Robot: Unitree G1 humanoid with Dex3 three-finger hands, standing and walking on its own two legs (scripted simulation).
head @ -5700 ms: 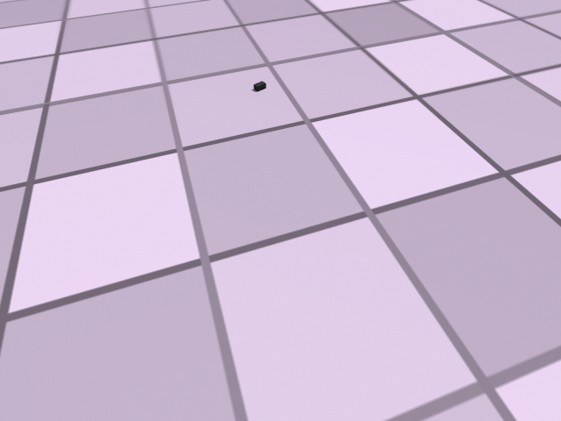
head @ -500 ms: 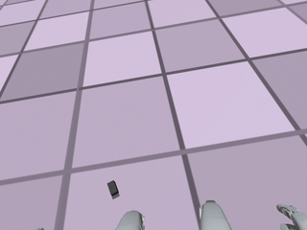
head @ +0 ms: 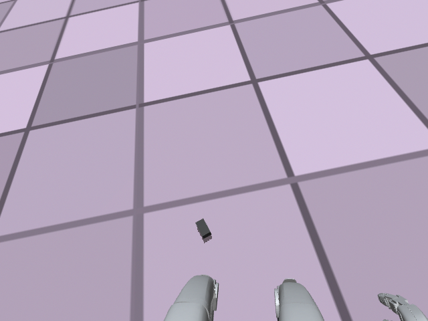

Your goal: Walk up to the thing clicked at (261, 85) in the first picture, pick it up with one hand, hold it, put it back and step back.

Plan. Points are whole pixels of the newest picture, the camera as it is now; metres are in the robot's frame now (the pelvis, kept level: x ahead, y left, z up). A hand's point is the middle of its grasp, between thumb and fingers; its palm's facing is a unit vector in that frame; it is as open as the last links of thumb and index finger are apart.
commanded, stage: walk up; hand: left
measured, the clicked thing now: (203, 228) +0.53 +0.17 -0.71
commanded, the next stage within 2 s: none
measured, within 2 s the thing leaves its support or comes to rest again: neither
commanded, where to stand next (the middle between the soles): +0.11 +0.00 m, yaw -7 degrees
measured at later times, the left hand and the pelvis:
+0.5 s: hand out of the picture +0.09 +0.35 -0.13, palm faces -0.18 -0.93 -0.33, open 7.4 cm; pelvis -0.01 +0.08 +0.03, yaw -8 degrees
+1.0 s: hand (103, 286) +0.20 +0.29 -0.13, palm faces -0.14 -0.92 -0.36, open 7.4 cm; pelvis +0.04 +0.05 +0.02, yaw -9 degrees
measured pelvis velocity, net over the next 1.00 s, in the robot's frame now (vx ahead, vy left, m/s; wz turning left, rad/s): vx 0.04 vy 0.05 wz -0.15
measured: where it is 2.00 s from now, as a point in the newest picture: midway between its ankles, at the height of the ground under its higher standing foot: outside the picture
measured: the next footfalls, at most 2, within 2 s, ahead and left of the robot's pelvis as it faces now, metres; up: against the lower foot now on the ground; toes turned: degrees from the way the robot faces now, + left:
left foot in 0.10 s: +0.01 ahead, +0.20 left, +0.00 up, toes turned -2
right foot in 0.62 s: +0.07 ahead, -0.09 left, +0.00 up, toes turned -9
